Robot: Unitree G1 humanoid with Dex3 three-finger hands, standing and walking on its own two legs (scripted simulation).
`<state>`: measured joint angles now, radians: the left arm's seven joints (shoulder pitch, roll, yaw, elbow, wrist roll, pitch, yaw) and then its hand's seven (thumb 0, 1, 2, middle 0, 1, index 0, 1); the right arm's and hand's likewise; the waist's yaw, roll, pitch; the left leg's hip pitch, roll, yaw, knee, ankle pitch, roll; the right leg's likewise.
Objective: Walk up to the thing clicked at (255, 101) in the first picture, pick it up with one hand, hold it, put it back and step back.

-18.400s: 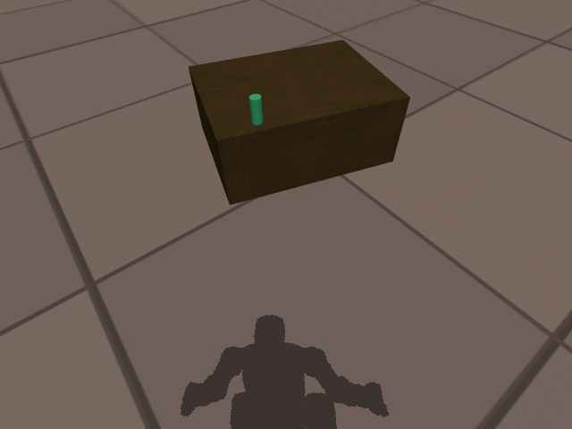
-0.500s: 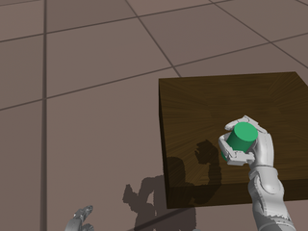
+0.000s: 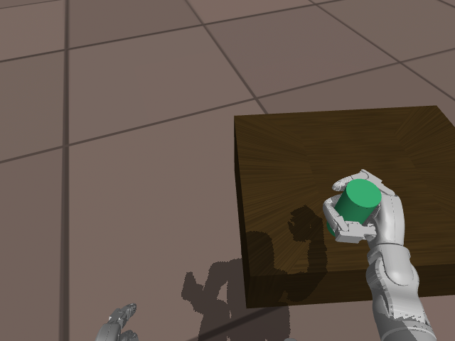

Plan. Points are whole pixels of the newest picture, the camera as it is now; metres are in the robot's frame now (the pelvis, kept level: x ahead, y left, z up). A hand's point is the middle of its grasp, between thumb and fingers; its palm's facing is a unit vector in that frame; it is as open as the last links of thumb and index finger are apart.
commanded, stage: crouch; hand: right
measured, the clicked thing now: (350, 211) +0.33 -0.18 +0.06
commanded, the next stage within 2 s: lower in 1.34 s
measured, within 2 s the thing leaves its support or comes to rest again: neither
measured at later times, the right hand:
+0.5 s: hand (337, 215) +0.35 -0.17 +0.00, palm faces +0.12 +0.99 +0.02, open 6.9 cm
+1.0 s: hand (325, 221) +0.40 -0.19 -0.11, palm faces +0.10 +1.00 +0.01, open 6.9 cm
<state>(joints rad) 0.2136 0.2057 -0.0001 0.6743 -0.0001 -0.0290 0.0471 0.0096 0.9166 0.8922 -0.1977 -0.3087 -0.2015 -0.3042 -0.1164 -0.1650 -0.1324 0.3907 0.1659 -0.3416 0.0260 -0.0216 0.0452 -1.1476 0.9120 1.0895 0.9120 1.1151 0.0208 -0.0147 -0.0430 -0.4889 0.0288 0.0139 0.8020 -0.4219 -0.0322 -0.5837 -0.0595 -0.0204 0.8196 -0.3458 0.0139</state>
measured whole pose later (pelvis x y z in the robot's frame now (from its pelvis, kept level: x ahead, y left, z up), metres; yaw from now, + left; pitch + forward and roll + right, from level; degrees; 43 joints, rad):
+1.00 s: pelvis -0.03 +0.00 -0.13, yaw +2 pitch +26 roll +3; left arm 0.20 0.24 0.01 0.68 0.04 -0.01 -0.02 0.01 0.92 0.90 -0.20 -0.31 -0.20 -0.30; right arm -0.54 -0.30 -0.37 0.86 0.15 -0.56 0.18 -0.02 0.05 -1.15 0.92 1.08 0.92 1.11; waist 0.08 -0.01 -0.16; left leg -1.28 0.01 0.02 1.45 -0.63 -0.03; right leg -1.39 -0.08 0.03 1.46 -0.53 0.02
